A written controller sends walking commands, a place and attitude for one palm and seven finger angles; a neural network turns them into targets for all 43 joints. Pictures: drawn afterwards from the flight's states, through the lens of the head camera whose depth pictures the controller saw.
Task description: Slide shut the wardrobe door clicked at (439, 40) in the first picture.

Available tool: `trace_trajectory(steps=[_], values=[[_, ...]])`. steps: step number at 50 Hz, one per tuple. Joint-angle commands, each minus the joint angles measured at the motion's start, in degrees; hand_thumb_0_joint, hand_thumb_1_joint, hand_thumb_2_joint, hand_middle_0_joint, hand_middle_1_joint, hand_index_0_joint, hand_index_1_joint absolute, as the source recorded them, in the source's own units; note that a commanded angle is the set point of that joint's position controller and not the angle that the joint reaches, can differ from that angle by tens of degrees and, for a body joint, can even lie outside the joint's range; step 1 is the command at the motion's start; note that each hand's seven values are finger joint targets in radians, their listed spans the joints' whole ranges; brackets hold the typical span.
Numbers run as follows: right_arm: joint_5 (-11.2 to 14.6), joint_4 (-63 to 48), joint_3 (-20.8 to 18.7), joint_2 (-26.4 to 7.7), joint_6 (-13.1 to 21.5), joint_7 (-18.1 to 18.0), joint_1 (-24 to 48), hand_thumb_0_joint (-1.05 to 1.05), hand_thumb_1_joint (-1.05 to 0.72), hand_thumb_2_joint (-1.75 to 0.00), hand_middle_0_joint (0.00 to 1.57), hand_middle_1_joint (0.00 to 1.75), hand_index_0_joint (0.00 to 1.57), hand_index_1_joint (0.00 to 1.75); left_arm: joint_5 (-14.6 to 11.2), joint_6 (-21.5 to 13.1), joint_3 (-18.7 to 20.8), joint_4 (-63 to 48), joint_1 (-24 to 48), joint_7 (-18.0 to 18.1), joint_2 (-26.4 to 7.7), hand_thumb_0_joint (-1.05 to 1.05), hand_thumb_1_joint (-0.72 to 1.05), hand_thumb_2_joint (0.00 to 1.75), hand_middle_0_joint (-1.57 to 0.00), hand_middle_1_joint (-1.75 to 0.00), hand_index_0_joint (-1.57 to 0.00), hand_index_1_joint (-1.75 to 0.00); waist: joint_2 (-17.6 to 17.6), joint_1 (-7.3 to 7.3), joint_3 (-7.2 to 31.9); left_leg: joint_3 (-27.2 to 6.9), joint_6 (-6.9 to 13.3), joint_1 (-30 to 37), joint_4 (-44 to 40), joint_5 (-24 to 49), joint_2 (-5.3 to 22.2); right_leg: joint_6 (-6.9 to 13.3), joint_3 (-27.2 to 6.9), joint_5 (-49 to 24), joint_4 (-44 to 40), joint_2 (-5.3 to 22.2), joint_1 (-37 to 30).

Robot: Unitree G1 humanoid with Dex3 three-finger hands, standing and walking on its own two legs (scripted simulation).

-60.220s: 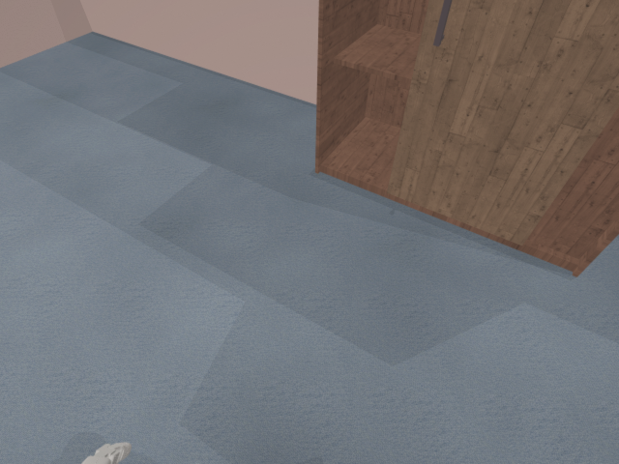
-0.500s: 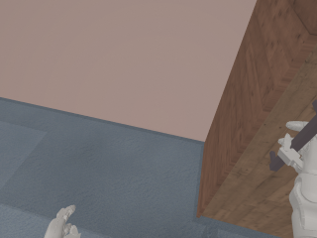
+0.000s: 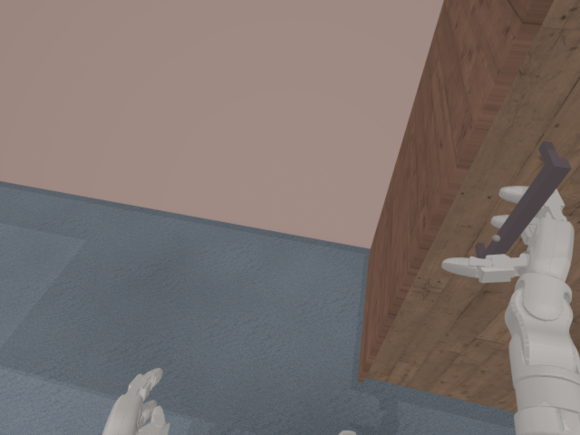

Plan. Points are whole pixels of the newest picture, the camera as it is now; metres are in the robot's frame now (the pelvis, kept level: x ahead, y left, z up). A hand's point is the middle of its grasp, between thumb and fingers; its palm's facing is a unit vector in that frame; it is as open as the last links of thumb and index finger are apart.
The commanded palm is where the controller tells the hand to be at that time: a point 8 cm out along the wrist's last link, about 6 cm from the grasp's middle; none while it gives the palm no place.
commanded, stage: loosen the grip on the handle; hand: right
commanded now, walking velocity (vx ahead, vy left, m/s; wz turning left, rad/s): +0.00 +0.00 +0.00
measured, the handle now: (511, 216) +0.40 -0.29 +0.11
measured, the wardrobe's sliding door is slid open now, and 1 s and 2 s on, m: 0.00 0.00 0.00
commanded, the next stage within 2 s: slip the hand off the handle in 0.12 s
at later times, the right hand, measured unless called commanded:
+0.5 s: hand (526, 252) +0.35 -0.30 +0.10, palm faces +0.49 +0.84 -0.23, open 14.6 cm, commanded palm +0.30 -0.34 +0.12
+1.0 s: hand (566, 274) +0.31 -0.33 +0.10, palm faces +0.45 +0.86 -0.24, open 14.7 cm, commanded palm +0.25 -0.37 +0.12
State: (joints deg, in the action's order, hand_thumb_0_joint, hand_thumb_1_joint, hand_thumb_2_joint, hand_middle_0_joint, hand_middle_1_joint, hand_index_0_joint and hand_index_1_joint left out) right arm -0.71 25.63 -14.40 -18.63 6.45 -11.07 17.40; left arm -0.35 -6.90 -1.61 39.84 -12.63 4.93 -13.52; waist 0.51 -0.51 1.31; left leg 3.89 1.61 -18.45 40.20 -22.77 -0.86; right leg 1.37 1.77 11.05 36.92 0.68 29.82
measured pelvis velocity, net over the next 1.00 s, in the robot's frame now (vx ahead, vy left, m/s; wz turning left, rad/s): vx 0.04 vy -0.01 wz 0.03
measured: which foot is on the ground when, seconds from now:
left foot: down 0.00-1.00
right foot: down 0.00-1.00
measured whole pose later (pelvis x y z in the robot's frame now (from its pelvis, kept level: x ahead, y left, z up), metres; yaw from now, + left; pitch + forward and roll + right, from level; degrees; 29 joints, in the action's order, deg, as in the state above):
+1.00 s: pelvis +0.04 -0.01 -0.01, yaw +2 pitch +5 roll +2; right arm 9.3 14.2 -27.7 -24.1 10.1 3.4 -2.3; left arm -0.8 -6.6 -0.4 37.6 -14.7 6.7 -14.4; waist 1.9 -2.3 4.9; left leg 2.8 1.3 -20.8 41.0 -25.5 -2.2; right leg 1.8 1.3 13.3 41.8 1.4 34.0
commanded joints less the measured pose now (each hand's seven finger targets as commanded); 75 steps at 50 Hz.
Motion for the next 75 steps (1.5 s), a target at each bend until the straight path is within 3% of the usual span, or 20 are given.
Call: trace_trajectory(steps=[1, 8, 10, 11, 14, 15, 19, 27, 40, 44, 45, 48, 49, 52, 56, 59, 63, 69, 71, 75], values=[[1.31, -14.59, -2.67, -11.96, 3.74, 0.22, 17.79, 0.00, 0.55, -0.20, 0.26, 1.17, 0.26, 1.17, -0.15, -3.22, 2.86, -8.20, 5.66, 1.38, -8.18, 0.00, 0.90, 0.90, -0.20, -0.30, -0.20, -0.30, 1.23, -0.24, 10.10, -2.92, -1.03, -9.71, -11.18, -6.40, 0.54, 0.01, -4.67, 17.33, -6.76, 0.92, -15.28], [1.10, -20.86, -1.63, -10.56, 3.91, -1.29, 15.93, 0.00, 0.55, -0.20, 0.25, 1.15, 0.25, 1.15, 0.42, -3.92, 2.84, -8.22, 4.87, 1.46, -8.01, 0.00, 0.90, 0.90, -0.20, -0.30, -0.20, -0.30, 3.46, 0.15, 12.43, -2.48, -0.74, -10.33, -9.55, -0.62, 0.22, 0.36, -5.23, 12.65, -5.91, 1.21, -18.08], [1.26, -20.45, -1.46, -10.31, 3.40, -1.82, 14.10, 0.00, 0.55, -0.20, 0.25, 1.15, 0.25, 1.15, 0.28, -3.95, 2.73, -8.20, 4.80, 1.46, -7.99, 0.00, 0.90, 0.90, -0.20, -0.30, -0.20, -0.30, 2.14, 0.27, 10.62, -2.85, -0.93, -11.09, -10.11, -1.89, 0.10, 0.34, -5.40, 13.42, -6.02, 1.32, -16.91], [1.26, -17.45, -4.26, -11.42, 2.86, -2.01, 7.36, 0.00, 0.55, -0.20, 0.25, 1.15, 0.25, 1.15, 0.57, -3.66, 3.05, -8.17, 4.06, 1.41, -8.16, 0.00, 0.90, 0.90, -0.20, -0.30, -0.20, -0.30, 0.68, -1.10, 10.07, -2.68, -0.90, -10.49, -9.96, -1.68, -0.03, 0.37, -4.99, 12.43, -5.89, 1.10, -15.74], [1.86, -22.52, -6.97, -14.64, 2.77, -1.50, 6.34, 0.00, 0.55, -0.20, 0.25, 1.15, 0.25, 1.15, 0.60, -2.73, 2.93, -8.97, 4.33, 1.63, -8.18, 0.00, 0.90, 0.90, -0.20, -0.30, -0.20, -0.30, 2.66, -1.61, 12.20, -2.82, -0.61, -8.00, -9.40, 3.17, -0.07, 0.55, -3.90, 5.71, -4.71, 0.91, -16.42], [2.30, -23.59, -6.49, -13.57, 2.78, -1.08, 6.04, 0.00, 0.55, -0.20, 0.25, 1.15, 0.25, 1.15, 0.61, -2.56, 2.84, -9.30, 4.30, 1.57, -7.99, 0.00, 0.90, 0.90, -0.20, -0.30, -0.20, -0.30, 2.81, -1.52, 13.45, -2.70, -0.60, -7.76, -9.00, 6.02, -0.21, 0.71, -3.52, 1.94, -4.04, 0.77, -17.46], [4.37, -25.00, -11.31, -15.80, 3.07, 0.92, -1.02, 0.00, 0.55, -0.20, 0.25, 1.15, 0.25, 1.15, 0.59, -1.52, 3.38, -9.64, 3.30, 1.41, -7.91, 0.00, 0.90, 0.90, -0.20, -0.30, -0.20, -0.30, 1.55, -2.68, 14.71, -2.42, -0.72, -5.51, -7.69, 14.20, -0.64, 0.64, -2.25, -6.85, -1.99, 0.56, -17.43], [6.42, -24.53, -12.96, -17.54, 4.72, 6.96, 0.51, 0.00, 0.55, -0.20, 0.25, 1.15, 0.25, 1.15, 0.19, -0.90, 3.59, -9.12, 3.15, 2.36, -8.20, 0.00, 0.90, 0.90, -0.20, -0.30, -0.20, -0.30, 3.35, -0.74, 14.12, -3.02, -1.17, -8.80, -7.59, 14.97, -0.89, 1.00, -2.28, -7.26, -0.51, 0.30, -17.80], [8.94, -16.54, -20.44, -25.74, 6.23, 13.36, 0.68, 0.00, 0.55, -0.20, 0.25, 1.15, 0.25, 1.15, -0.43, -1.41, 3.53, -8.68, 2.45, 3.45, -8.78, 0.00, 0.90, 0.90, -0.20, -0.30, -0.20, -0.30, 4.05, -1.82, 13.88, -3.44, -1.13, -10.35, -7.41, 12.09, -0.86, 1.18, -2.79, -4.75, 0.55, -0.02, -14.10], [9.49, -21.33, -17.92, -22.19, 7.37, 14.80, -5.04, 0.00, 0.55, -0.20, 0.25, 1.15, 0.25, 1.15, -0.38, -2.30, 3.84, -10.43, 2.57, 2.96, -8.56, 0.00, 0.90, 0.90, -0.20, -0.30, -0.20, -0.30, 7.25, -2.93, 17.26, -2.89, -0.55, -9.61, -6.61, 11.79, -1.27, 1.21, -3.17, -6.09, 0.66, 0.14, -16.52], [9.94, -22.25, -17.62, -21.00, 7.44, 14.78, -8.38, 0.00, 0.55, -0.20, 0.25, 1.15, 0.25, 1.15, -0.45, -2.55, 3.82, -10.77, 2.61, 2.66, -8.45, 0.00, 0.90, 0.90, -0.20, -0.30, -0.20, -0.30, 6.09, -3.16, 17.66, -2.62, -0.68, -9.48, -6.55, 12.21, -1.34, 1.31, -3.33, -6.57, 0.56, 0.20, -16.76], [10.85, -25.27, -18.52, -20.61, 7.47, 13.82, -12.03, 0.00, 0.55, -0.20, 0.25, 1.15, 0.25, 1.15, -0.63, -2.94, 3.84, -11.13, 3.44, 2.37, -8.42, 0.00, 0.90, 0.90, -0.20, -0.30, -0.20, -0.30, 5.53, -3.19, 14.38, -2.01, -0.78, -11.01, -6.74, 9.83, -1.59, 1.18, -3.88, -4.23, -0.23, 0.52, -15.39], [11.33, -25.87, -19.34, -20.58, 7.45, 13.30, -13.68, 0.00, 0.55, -0.20, 0.25, 1.15, 0.25, 1.15, -0.42, -3.08, 3.86, -11.22, 3.28, 2.45, -8.42, 0.00, 0.90, 0.90, -0.20, -0.30, -0.20, -0.30, 3.17, -3.40, 14.24, -1.95, -0.83, -10.38, -6.86, 9.35, -1.59, 1.25, -3.95, -3.51, -0.28, 0.49, -14.49], [11.49, -29.20, -20.60, -20.62, 7.19, 11.83, -16.84, 0.00, 0.55, -0.20, 0.25, 1.15, 0.25, 1.15, -0.42, -3.45, 3.82, -11.66, 4.17, 2.33, -8.07, 0.00, 0.90, 0.90, -0.20, -0.30, -0.20, -0.30, 5.06, -4.02, 14.01, -1.82, -0.85, -10.83, -6.73, 6.87, -1.51, 1.05, -4.05, -0.78, -1.07, 0.44, -13.84], [10.67, -33.25, -18.10, -18.24, 7.61, 10.29, -17.09, 0.00, 0.55, -0.20, 0.25, 1.15, 0.25, 1.15, -0.30, -4.22, 3.44, -11.48, 5.22, 2.66, -7.61, 0.00, 0.90, 0.90, -0.20, -0.30, -0.20, -0.30, 6.27, -2.90, 11.92, -2.02, -0.80, -12.67, -6.80, 3.83, -1.52, 0.99, -4.83, 3.69, -1.91, 0.63, -13.80], [11.00, -34.62, -18.19, -17.87, 7.81, 10.33, -21.34, 0.00, 0.55, -0.20, 0.25, 1.15, 0.25, 1.15, -0.01, -4.84, 3.44, -11.21, 4.97, 3.00, -7.70, 0.00, 0.90, 0.90, -0.20, -0.30, -0.20, -0.30, 3.73, -2.85, 11.91, -2.07, -0.81, -11.98, -7.08, 3.54, -1.48, 1.05, -5.20, 4.60, -1.90, 0.69, -13.27], [11.53, -37.15, -16.12, -15.56, 7.53, 11.23, -23.74, 0.00, 0.55, -0.20, 0.25, 1.15, 0.25, 1.15, -0.18, -5.83, 2.90, -11.32, 5.97, 3.05, -7.23, 0.00, 0.90, 0.90, -0.20, -0.30, -0.20, -0.30, 6.40, -3.02, 10.11, -1.83, -0.70, -13.02, -7.04, 2.05, -1.29, 0.81, -6.02, 7.89, -3.01, 0.65, -13.15], [11.82, -39.05, -16.65, -15.52, 6.32, 10.92, -27.03, 0.00, 0.55, -0.20, 0.25, 1.15, 0.25, 1.15, -0.08, -6.87, 2.49, -11.37, 6.21, 3.44, -7.08, 0.00, 0.90, 0.90, -0.20, -0.30, -0.20, -0.30, 4.13, -3.11, 8.48, -1.94, -0.70, -12.77, -7.77, -0.35, -1.09, 0.72, -6.73, 11.99, -3.62, 0.59, -11.56], [11.82, -41.45, -14.61, -13.36, 6.42, 10.95, -28.01, 0.00, 0.55, -0.20, 0.25, 1.15, 0.25, 1.15, 0.00, -7.45, 2.20, -11.90, 6.67, 3.26, -6.73, 0.00, 0.90, 0.90, -0.20, -0.30, -0.20, -0.30, 5.71, -3.26, 8.81, -1.86, -0.69, -12.86, -7.51, -0.41, -0.95, 0.70, -6.82, 12.21, -3.70, 0.45, -12.20], [11.70, -43.71, -14.89, -13.70, 6.02, 10.64, -30.47, 0.00, 0.55, -0.20, 0.25, 1.15, 0.25, 1.15, 0.22, -7.89, 1.96, -12.15, 6.77, 3.20, -6.69, 0.00, 0.90, 0.90, -0.20, -0.30, -0.20, -0.30, 5.48, -3.21, 8.13, -1.82, -0.69, -12.93, -7.62, -0.66, -0.83, 0.71, -7.04, 12.66, -3.51, 0.40, -11.57]])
